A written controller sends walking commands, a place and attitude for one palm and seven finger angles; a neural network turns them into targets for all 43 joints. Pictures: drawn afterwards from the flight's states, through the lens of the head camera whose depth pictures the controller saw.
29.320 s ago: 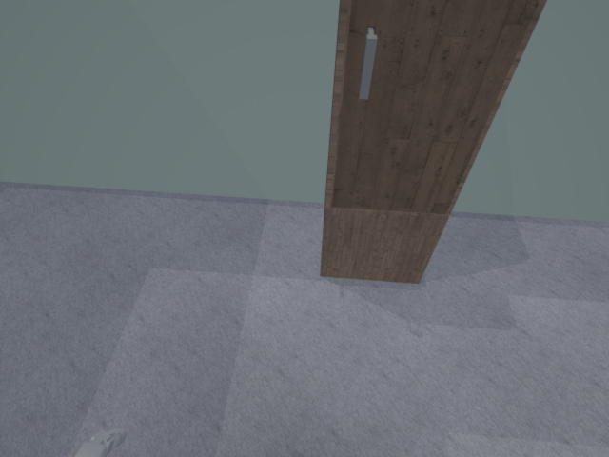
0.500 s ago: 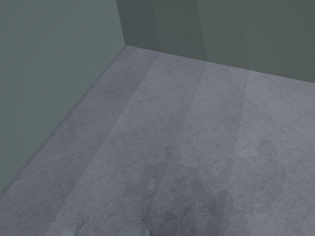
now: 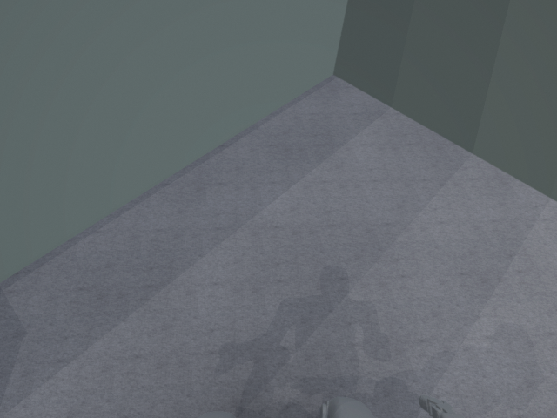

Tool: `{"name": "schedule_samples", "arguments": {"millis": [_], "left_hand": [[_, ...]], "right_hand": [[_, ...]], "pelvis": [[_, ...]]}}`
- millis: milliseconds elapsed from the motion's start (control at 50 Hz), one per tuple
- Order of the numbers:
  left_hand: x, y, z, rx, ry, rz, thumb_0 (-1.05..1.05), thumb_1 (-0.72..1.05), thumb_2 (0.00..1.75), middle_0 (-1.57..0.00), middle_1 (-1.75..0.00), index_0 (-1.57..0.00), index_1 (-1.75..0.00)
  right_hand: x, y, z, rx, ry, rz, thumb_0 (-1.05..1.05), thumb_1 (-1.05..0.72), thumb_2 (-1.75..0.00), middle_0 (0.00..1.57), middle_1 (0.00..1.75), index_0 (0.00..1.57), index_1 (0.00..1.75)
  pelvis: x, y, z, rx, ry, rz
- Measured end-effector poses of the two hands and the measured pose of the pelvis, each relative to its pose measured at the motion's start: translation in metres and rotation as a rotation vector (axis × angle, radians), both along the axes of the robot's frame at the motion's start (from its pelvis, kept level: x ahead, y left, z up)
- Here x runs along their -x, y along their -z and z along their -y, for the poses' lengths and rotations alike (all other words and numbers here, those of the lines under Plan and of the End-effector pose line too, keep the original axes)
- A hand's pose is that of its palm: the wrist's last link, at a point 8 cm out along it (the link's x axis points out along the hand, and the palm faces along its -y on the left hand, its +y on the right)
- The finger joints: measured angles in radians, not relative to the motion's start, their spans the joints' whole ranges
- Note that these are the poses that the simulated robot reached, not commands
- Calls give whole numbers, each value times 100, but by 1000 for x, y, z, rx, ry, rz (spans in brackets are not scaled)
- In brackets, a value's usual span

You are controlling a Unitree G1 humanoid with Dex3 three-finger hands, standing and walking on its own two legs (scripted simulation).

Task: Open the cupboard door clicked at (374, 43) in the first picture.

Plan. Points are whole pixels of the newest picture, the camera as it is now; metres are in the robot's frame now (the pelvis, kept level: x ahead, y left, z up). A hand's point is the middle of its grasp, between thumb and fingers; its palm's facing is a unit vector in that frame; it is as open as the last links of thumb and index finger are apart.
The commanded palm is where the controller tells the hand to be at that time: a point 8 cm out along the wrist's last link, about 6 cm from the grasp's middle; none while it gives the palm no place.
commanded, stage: turn to face it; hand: left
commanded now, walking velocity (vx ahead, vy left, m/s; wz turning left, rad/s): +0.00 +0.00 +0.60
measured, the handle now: out of the picture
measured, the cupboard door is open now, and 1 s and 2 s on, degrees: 49 49 49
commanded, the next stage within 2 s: none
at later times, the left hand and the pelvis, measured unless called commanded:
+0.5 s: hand out of the picture +0.04 +0.14 -0.14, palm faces +0.30 -0.92 -0.26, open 7.3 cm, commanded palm none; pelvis +0.02 -0.07 +0.01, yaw +19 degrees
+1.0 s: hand out of the picture +0.00 +0.19 -0.15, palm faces +0.55 -0.79 -0.26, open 7.4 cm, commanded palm none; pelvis +0.03 -0.04 +0.01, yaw +34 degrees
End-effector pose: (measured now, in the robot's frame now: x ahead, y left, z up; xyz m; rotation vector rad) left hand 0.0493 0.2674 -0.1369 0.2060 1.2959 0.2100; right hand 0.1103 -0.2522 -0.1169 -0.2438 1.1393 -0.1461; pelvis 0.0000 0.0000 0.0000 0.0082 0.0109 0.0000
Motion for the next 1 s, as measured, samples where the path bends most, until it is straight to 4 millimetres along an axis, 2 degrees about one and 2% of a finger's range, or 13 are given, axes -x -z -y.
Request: {"name": "schedule_samples", "arguments": {"millis": [120, 220, 280, 360, 440, 540, 620, 660, 720, 780, 860, 1000], "left_hand": [[-32, -17, 16, -7, -11, 114, 1, 91, 90, -20, -30, -19, -30], [-45, -23, 41, -35, -23, 180, 0, 90, 90, -20, -30, -20, -30], [-37, -28, 57, -50, -44, 186, 0, 90, 90, -20, -30, -20, -30], [-15, -34, 75, -38, -113, 146, 0, 90, 90, -20, -30, -20, -30], [7, -31, 88, -10, -182, 111, 0, 90, 90, -20, -30, -20, -30], [44, -22, 85, -2, -289, 84, 0, 92, 90, -20, -30, -20, -30], [82, -6, 75, 14, -376, 44, 0, 91, 90, -20, -30, -20, -30], [101, 7, 67, 26, -417, 23, 0, 91, 90, -20, -30, -20, -30], [119, 15, 56, 29, -463, -20, 0, 91, 90, -20, -30, -20, -30], [120, 8, 47, 22, -493, -8, 1, 91, 90, -20, -30, -20, -30], [109, -5, 39, 6, -511, 53, 1, 91, 90, -20, -30, -19, -30], [83, -19, 42, -31, -533, 124, 1, 91, 90, -20, -30, -19, -30]], "right_hand": [[7, 7, 5, -36, -26, -59, 0, -90, -90, 20, 30, 21, 30], [9, 28, 27, -70, -35, -107, 0, -90, -90, 20, 30, 21, 30], [3, 35, 41, -77, -49, -135, 0, -90, -90, 20, 30, 21, 30], [-10, 27, 50, -74, -91, -166, 0, -90, -90, 20, 30, 20, 30], [-28, 17, 51, -62, -148, -177, 0, -91, -90, 20, 30, 20, 30], [-61, 12, 32, -37, -261, -163, 0, -91, -90, 20, 30, 20, 30], [-94, 8, 1, -20, -359, -101, 0, -91, -90, 19, 30, 20, 30], [-109, 9, -16, -11, -405, -47, 0, -91, -90, 20, 30, 20, 30], [-119, 5, -35, 0, -451, 1, 0, -91, -90, 20, 30, 20, 30], [-118, -2, -44, 11, -478, 2, 0, -90, -90, 20, 30, 20, 30], [-113, -5, -48, 12, -505, -31, 0, -90, -90, 20, 30, 20, 30], [-105, 5, -36, -4, -527, -109, 0, -90, -90, 20, 30, 21, 30]], "pelvis": [[-5, -5, 15, 7, -56, -2], [-12, 4, 41, -7, -112, -7], [-13, 3, 52, -12, -159, 1], [-19, -7, 61, -32, -217, 1], [-23, -13, 66, -43, -278, -4], [-24, -11, 64, -35, -354, 1], [-21, -3, 53, -19, -411, 7], [-19, 7, 44, 1, -436, 6], [-16, 10, 38, -3, -462, 9], [-15, 3, 34, 13, -491, 8], [-16, -6, 33, 21, -526, 2], [-27, -9, 45, 20, -594, -7]]}}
